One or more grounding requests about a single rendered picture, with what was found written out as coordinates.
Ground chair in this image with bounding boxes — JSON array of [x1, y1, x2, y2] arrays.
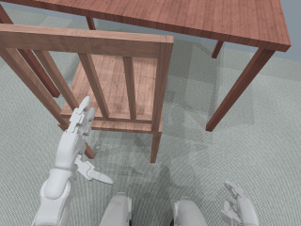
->
[[0, 24, 174, 164]]

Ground robot thigh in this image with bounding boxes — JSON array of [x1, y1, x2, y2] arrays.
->
[[99, 195, 132, 226], [173, 200, 208, 226]]

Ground right robot hand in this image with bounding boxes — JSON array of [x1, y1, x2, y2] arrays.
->
[[221, 180, 260, 226]]

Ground right robot thigh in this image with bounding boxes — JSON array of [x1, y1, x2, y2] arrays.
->
[[173, 200, 208, 226]]

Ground left robot hand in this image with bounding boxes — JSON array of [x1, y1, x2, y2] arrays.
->
[[55, 96, 114, 185]]

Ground robot left forearm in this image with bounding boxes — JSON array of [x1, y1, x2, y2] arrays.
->
[[31, 168, 77, 226]]

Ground table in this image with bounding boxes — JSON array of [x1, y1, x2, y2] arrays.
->
[[0, 0, 292, 132]]

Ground left robot thigh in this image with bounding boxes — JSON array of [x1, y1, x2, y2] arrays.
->
[[99, 195, 132, 226]]

